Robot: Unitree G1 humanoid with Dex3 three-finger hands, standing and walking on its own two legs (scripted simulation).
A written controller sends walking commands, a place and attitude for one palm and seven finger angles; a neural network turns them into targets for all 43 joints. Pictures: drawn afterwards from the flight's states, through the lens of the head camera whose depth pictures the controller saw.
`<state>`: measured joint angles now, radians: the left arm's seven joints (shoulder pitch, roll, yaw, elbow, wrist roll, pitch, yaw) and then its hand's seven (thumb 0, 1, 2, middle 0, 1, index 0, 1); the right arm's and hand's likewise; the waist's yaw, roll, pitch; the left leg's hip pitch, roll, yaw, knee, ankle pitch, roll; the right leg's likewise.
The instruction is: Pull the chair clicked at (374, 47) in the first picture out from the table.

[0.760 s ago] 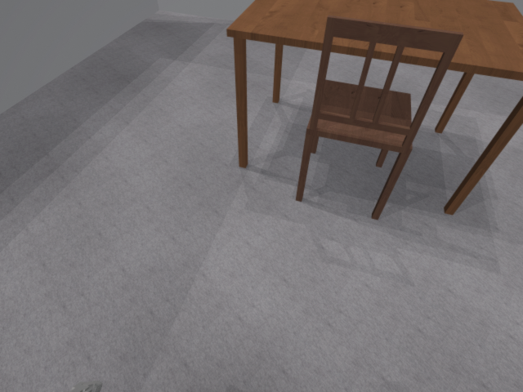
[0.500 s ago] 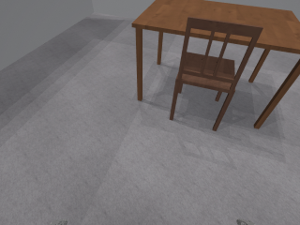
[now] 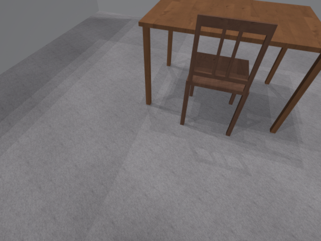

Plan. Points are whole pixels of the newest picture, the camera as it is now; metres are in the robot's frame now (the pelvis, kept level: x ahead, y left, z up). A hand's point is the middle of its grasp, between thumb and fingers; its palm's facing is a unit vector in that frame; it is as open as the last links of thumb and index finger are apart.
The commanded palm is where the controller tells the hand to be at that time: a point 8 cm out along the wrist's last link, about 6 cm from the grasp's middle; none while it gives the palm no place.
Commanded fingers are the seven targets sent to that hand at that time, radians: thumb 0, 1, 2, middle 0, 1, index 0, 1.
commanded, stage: stand and wait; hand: left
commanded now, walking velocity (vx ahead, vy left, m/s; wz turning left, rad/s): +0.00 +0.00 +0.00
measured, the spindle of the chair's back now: (218, 53) +1.14 -0.28 -0.09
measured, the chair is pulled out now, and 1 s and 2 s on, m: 0.00 0.00 0.00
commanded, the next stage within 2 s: look at it before walking up in 0.06 s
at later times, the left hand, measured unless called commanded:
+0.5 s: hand out of the picture +0.07 +0.24 -0.16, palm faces -0.03 -0.94 -0.33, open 7.4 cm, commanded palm none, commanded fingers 0.00 0.90 0.90 -0.20 -0.30 -0.20 -0.30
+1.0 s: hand out of the picture +0.07 +0.23 -0.17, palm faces -0.07 -0.95 -0.31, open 7.4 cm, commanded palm none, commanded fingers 0.00 0.90 0.90 -0.20 -0.30 -0.20 -0.30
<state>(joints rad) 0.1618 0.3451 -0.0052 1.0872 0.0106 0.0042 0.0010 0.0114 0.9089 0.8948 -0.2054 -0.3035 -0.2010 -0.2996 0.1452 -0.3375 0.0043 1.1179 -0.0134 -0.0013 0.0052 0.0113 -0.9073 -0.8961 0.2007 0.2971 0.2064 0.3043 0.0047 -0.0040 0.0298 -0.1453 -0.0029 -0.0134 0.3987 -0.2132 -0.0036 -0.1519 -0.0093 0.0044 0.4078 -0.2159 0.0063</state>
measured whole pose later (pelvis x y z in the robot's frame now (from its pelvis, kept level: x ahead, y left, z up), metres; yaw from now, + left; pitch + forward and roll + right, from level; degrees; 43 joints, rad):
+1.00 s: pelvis +0.00 +0.00 -0.01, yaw -5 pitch -1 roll +0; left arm 0.18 0.31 0.01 1.03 0.02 0.04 0.00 0.01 0.91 0.90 -0.20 -0.30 -0.20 -0.30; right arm 0.12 -0.29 -0.01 1.04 -0.02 0.01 -0.02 0.01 -0.91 -0.90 0.20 0.30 0.21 0.30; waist 0.02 -0.01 0.04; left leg -0.19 0.03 0.06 0.47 -0.26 -0.01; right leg -0.23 0.02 0.07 0.49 -0.24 0.00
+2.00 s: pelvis +0.21 -0.04 -0.01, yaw -39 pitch +0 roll +0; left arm 0.07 0.24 0.08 0.91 0.04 0.04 -0.05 0.01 0.92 0.90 -0.19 -0.30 -0.19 -0.30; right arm 0.47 -0.17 -0.03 1.07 -0.03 -0.06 -0.02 0.01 -0.92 -0.90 0.20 0.30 0.20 0.30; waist -0.05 -0.03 0.08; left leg 0.05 0.08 0.34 0.36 -0.38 -0.03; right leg -0.61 -0.07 -0.10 0.83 -0.16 0.00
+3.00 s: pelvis +0.42 -0.23 -0.01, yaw -74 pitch -1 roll -1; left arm 0.19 0.24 0.11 0.92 0.03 0.08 -0.03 0.01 0.92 0.90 -0.20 -0.30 -0.19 -0.30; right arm 0.25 -0.20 -0.05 0.95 -0.03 0.01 -0.02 0.00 -0.92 -0.90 0.20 0.30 0.21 0.30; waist 0.01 -0.02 0.08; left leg -0.16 0.15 0.33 0.52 -0.32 0.00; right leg -0.50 -0.08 -0.07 0.94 -0.35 0.07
